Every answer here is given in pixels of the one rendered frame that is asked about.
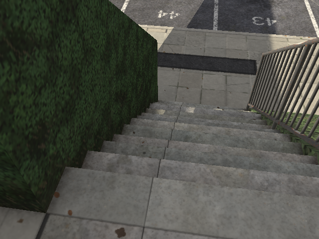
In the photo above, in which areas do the stairs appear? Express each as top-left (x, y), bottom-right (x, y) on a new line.
top-left (81, 100), bottom-right (319, 198)

